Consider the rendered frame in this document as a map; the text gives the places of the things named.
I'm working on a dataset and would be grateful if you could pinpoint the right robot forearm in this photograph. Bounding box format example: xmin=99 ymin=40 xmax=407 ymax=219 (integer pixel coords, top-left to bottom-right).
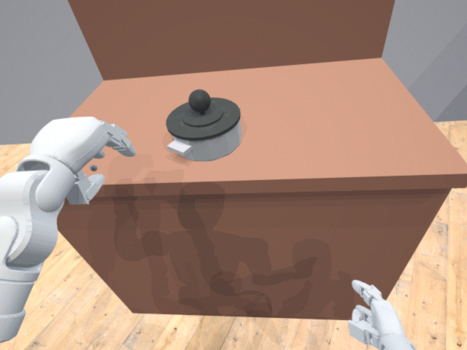
xmin=379 ymin=334 xmax=416 ymax=350

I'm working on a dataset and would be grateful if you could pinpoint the knob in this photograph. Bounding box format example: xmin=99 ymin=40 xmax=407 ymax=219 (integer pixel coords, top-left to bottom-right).
xmin=188 ymin=90 xmax=211 ymax=112

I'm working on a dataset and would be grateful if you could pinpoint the robot right hand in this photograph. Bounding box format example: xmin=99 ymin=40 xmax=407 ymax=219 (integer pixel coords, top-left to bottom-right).
xmin=348 ymin=280 xmax=406 ymax=349

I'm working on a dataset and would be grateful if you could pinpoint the pot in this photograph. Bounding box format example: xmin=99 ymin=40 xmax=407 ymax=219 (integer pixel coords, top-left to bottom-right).
xmin=167 ymin=106 xmax=242 ymax=161

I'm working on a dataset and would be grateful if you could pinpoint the table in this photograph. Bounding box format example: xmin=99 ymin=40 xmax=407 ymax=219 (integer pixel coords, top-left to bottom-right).
xmin=57 ymin=0 xmax=467 ymax=320

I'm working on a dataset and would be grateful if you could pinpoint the robot left hand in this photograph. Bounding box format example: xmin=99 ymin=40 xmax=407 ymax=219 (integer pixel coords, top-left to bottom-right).
xmin=30 ymin=117 xmax=136 ymax=205

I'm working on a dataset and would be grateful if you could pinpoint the left robot forearm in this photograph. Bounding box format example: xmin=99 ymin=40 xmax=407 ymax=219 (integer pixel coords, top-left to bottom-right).
xmin=0 ymin=155 xmax=75 ymax=343

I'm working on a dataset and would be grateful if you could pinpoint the lid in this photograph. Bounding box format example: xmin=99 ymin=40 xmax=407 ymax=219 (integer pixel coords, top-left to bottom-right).
xmin=166 ymin=98 xmax=241 ymax=141

